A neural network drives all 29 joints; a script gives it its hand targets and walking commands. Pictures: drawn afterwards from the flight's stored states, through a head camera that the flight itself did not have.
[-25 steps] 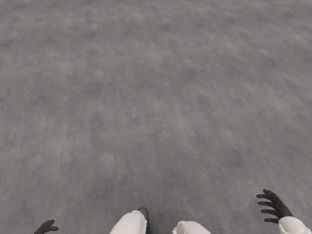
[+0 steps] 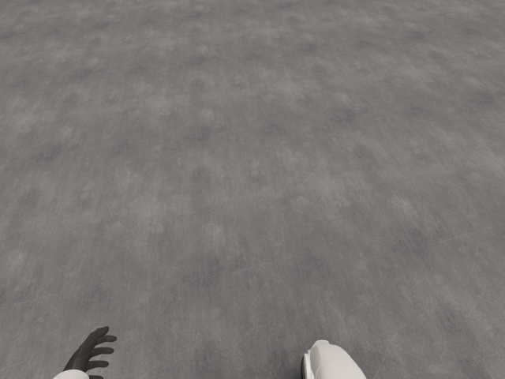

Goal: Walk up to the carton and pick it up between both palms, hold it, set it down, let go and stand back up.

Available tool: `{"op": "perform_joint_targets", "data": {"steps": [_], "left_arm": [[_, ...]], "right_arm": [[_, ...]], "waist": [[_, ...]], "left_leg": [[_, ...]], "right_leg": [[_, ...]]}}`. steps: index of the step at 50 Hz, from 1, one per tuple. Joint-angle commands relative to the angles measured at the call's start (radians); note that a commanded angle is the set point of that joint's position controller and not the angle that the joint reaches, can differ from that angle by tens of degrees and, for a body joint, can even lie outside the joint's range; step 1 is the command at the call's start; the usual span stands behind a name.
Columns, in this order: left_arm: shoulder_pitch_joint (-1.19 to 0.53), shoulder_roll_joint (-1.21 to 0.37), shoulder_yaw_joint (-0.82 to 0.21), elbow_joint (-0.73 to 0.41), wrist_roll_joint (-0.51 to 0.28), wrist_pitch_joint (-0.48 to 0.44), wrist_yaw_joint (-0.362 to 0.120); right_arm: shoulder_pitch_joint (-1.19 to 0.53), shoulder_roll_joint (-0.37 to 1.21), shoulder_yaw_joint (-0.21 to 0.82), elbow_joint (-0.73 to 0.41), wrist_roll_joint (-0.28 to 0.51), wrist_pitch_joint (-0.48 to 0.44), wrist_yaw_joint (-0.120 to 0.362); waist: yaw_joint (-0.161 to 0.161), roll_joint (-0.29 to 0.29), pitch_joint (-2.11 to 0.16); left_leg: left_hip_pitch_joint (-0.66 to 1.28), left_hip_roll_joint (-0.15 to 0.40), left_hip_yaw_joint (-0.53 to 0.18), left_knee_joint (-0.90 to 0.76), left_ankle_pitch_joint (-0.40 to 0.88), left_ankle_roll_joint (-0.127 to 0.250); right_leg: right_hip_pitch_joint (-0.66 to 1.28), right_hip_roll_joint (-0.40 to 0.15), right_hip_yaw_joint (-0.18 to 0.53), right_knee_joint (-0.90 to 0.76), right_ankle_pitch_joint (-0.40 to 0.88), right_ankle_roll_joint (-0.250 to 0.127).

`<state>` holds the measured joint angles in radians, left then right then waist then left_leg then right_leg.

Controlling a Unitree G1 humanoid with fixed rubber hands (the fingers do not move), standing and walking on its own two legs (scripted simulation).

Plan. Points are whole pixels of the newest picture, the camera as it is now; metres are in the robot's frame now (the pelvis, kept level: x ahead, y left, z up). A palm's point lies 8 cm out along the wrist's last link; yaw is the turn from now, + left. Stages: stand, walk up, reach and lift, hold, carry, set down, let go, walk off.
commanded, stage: walk up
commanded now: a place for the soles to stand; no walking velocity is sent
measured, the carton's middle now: out of the picture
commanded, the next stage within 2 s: none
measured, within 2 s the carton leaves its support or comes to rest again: neither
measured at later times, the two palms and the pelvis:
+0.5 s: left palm out of the picture +0.01 +0.30 -0.08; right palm out of the picture +0.01 -0.32 -0.07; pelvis -0.10 -0.02 +0.02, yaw +0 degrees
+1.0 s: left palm out of the picture -0.14 +0.32 -0.08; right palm out of the picture -0.11 -0.31 -0.10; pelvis -0.22 -0.01 +0.01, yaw +9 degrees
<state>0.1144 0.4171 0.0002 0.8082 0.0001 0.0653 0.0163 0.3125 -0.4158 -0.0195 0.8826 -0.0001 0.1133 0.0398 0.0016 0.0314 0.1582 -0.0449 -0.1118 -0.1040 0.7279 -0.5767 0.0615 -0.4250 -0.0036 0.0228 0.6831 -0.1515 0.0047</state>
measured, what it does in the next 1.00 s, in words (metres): walks backwards: right foot, then left foot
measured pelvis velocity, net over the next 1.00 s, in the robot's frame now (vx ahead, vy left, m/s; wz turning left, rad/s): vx -0.22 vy -0.01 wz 0.15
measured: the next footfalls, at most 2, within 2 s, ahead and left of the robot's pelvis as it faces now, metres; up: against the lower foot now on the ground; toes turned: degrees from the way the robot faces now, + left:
right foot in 0.52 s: -0.02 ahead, -0.13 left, +0.00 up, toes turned +7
left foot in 0.96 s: -0.20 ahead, +0.10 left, +0.00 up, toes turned +2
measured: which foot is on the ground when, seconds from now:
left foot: down 0.00-0.52, up 0.54-0.94, down 0.96-1.00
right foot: down 0.00-0.00, up 0.02-0.50, down 0.52-0.98, up 1.00-1.00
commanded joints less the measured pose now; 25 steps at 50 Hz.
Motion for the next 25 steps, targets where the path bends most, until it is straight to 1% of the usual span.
{"op": "perform_joint_targets", "data": {"steps": [1,2,3,4,5,6,7,8,9,10,11,12,13,14,15,16,17,18,19,20,21,22,23,24,25], "left_arm": [[-0.14,0.192,0.089,-0.087,0.012,0.001,0.03],[-0.157,0.211,0.095,-0.077,0.013,-0.003,0.037],[-0.07,0.217,0.097,-0.027,0.002,-0.003,0.032],[-0.052,0.224,0.1,-0.019,-0.001,-0.007,0.026],[-0.021,0.232,0.102,0.002,-0.005,-0.004,0.023],[-0.017,0.235,0.106,-0.005,-0.002,-0.001,0.024],[-0.014,0.215,0.098,-0.011,-0.009,-0.003,0.021],[0.006,0.194,0.088,-0.012,-0.013,-0.007,0.021],[-0.018,0.175,0.079,-0.032,-0.014,-0.011,0.02],[-0.022,0.166,0.071,-0.032,-0.019,-0.013,0.023],[-0.028,0.172,0.072,-0.023,-0.017,-0.013,0.025],[-0.058,0.162,0.061,-0.041,-0.016,-0.016,0.027],[-0.057,0.165,0.06,-0.036,-0.013,-0.017,0.026],[-0.039,0.163,0.053,-0.042,-0.02,-0.018,0.026],[-0.034,0.169,0.059,-0.039,-0.02,-0.016,0.025],[-0.033,0.161,0.053,-0.042,-0.012,-0.02,0.023],[-0.036,0.149,0.053,-0.043,-0.016,-0.019,0.022],[0.002,0.161,0.061,-0.042,-0.007,-0.018,0.024],[-0.008,0.168,0.062,-0.039,-0.009,-0.019,0.023],[0.027,0.16,0.063,-0.037,-0.015,-0.024,0.023],[0.051,0.166,0.063,-0.027,-0.001,-0.025,0.024],[0.069,0.157,0.067,-0.027,-0.009,-0.017,0.019],[0.097,0.15,0.068,-0.017,-0.007,-0.019,0.017],[0.125,0.154,0.071,0.002,0.007,-0.028,0.014],[0.127,0.168,0.075,-0.001,0.023,-0.029,0.014]], "right_arm": [[-0.024,-0.282,-0.1,-0.069,-0.051,-0.024,-0.013],[-0.1,-0.319,-0.11,-0.102,-0.044,-0.03,-0.023],[-0.218,-0.281,-0.108,-0.118,-0.036,-0.044,-0.028],[-0.255,-0.283,-0.112,-0.144,-0.038,-0.059,-0.039],[-0.255,-0.257,-0.112,-0.147,-0.032,-0.066,-0.038],[-0.219,-0.232,-0.104,-0.136,-0.026,-0.069,-0.039],[-0.177,-0.206,-0.097,-0.129,-0.024,-0.065,-0.043],[-0.136,-0.207,-0.097,-0.12,-0.022,-0.066,-0.049],[-0.092,-0.189,-0.087,-0.112,-0.015,-0.063,-0.05],[-0.091,-0.205,-0.096,-0.123,-0.019,-0.056,-0.054],[-0.086,-0.199,-0.098,-0.125,-0.015,-0.057,-0.054],[-0.065,-0.191,-0.092,-0.141,-0.011,-0.055,-0.059],[-0.048,-0.205,-0.103,-0.146,-0.009,-0.057,-0.06],[-0.067,-0.201,-0.099,-0.157,-0.014,-0.053,-0.059],[-0.064,-0.194,-0.097,-0.155,-0.005,-0.052,-0.057],[-0.056,-0.205,-0.101,-0.161,-0.008,-0.051,-0.061],[-0.058,-0.208,-0.1,-0.167,-0.015,-0.052,-0.056],[-0.075,-0.22,-0.106,-0.179,-0.021,-0.053,-0.054],[-0.102,-0.209,-0.098,-0.192,-0.01,-0.053,-0.049],[-0.134,-0.215,-0.099,-0.208,-0.019,-0.052,-0.04],[-0.164,-0.222,-0.098,-0.209,-0.016,-0.051,-0.038],[-0.17,-0.232,-0.1,-0.221,-0.023,-0.052,-0.034],[-0.198,-0.212,-0.091,-0.214,-0.019,-0.048,-0.028],[-0.206,-0.205,-0.094,-0.224,-0.017,-0.044,-0.026],[-0.206,-0.183,-0.086,-0.214,-0.014,-0.04,-0.021]], "waist": [[-0.04,0.167,0.186],[-0.06,0.123,0.192],[0.01,0.057,0.219],[0.019,0.067,0.162],[0.031,0.07,0.105],[0.009,0.045,0.049],[-0.004,0.061,-0.012],[-0.013,0.156,-0.075],[-0.039,0.149,-0.152],[-0.046,0.171,-0.194],[-0.055,0.145,-0.211],[-0.072,0.134,-0.208],[-0.078,0.127,-0.221],[-0.074,0.177,-0.233],[-0.074,0.191,-0.211],[-0.079,0.181,-0.243],[-0.081,0.204,-0.242],[-0.073,0.163,-0.255],[-0.059,0.144,-0.206],[-0.034,0.15,-0.218],[-0.024,0.134,-0.233],[-0.021,0.179,-0.239],[0.005,0.153,-0.229],[0.022,0.154,-0.224],[0.034,0.075,-0.211]], "left_leg": [[-0.483,0.403,-0.583,-0.651,0.135,-0.013],[-0.612,0.429,-0.678,-0.723,0.088,0.008],[-0.571,0.349,-0.499,-0.67,0.23,-0.036],[-0.472,0.304,-0.458,-0.618,0.365,-0.03],[-0.361,0.259,-0.379,-0.546,0.502,-0.017],[-0.254,0.242,-0.357,-0.506,0.612,-0.03],[-0.103,0.245,-0.313,-0.444,0.803,-0.04],[0.061,0.24,-0.287,-0.383,0.993,-0.087],[0.206,0.251,-0.294,-0.323,1.072,-0.063],[0.257,0.249,-0.272,-0.296,1.131,-0.062],[0.268,0.256,-0.283,-0.298,1.13,-0.056],[0.29,0.276,-0.285,-0.273,1.164,-0.043],[0.275,0.27,-0.276,-0.267,1.196,-0.053],[0.284,0.247,-0.24,-0.253,1.175,-0.021],[0.231,0.249,-0.247,-0.26,1.181,-0.005],[0.249,0.254,-0.246,-0.252,1.193,-0.002],[0.247,0.258,-0.267,-0.242,1.22,0.002],[0.156,0.288,-0.279,-0.279,1.134,0.036],[0.093,0.312,-0.309,-0.293,1.098,0.047],[0.046,0.305,-0.293,-0.287,1.104,0.081],[-0.022,0.306,-0.279,-0.271,1.061,0.088],[-0.067,0.285,-0.283,-0.286,0.973,0.07],[-0.113,0.258,-0.249,-0.251,0.92,0.081],[-0.253,0.223,-0.224,-0.23,0.786,0.075],[-0.295,0.176,-0.206,-0.172,0.631,0.042]], "right_leg": [[-0.191,0.157,0.097,0.287,-0.379,-0.009],[-0.117,0.179,0.181,0.41,-0.402,-0.006],[-0.083,0.152,0.205,0.47,-0.32,-0.017],[-0.056,0.133,0.179,0.479,-0.277,-0.009],[-0.04,0.115,0.16,0.501,-0.259,-0.007],[-0.034,0.11,0.157,0.475,-0.264,-0.009],[-0.07,0.109,0.145,0.434,-0.282,-0.011],[-0.138,0.108,0.157,0.358,-0.291,-0.008],[-0.168,0.098,0.154,0.273,-0.282,-0.009],[-0.185,0.095,0.134,0.226,-0.289,-0.005],[-0.166,0.1,0.144,0.227,-0.269,-0.009],[-0.2,0.086,0.111,0.18,-0.28,-0.017],[-0.177,0.082,0.097,0.175,-0.293,-0.021],[-0.179,0.074,0.081,0.134,-0.28,-0.013],[-0.136,0.072,0.071,0.16,-0.305,-0.013],[-0.141,0.069,0.061,0.134,-0.285,-0.015],[-0.125,0.062,0.045,0.102,-0.299,-0.009],[-0.06,0.065,0.048,0.115,-0.3,-0.009],[-0.034,0.056,0.048,0.108,-0.305,-0.023],[0.013,0.051,0.034,0.077,-0.307,-0.032],[0.072,0.036,0.027,0.056,-0.283,-0.042],[0.117,0.057,0.025,0.03,-0.28,-0.039],[0.181,0.056,0.004,-0.088,-0.212,-0.047],[0.287,0.056,-0.009,-0.143,-0.107,-0.042],[0.352,0.043,0.003,-0.229,-0.047,-0.058]]}}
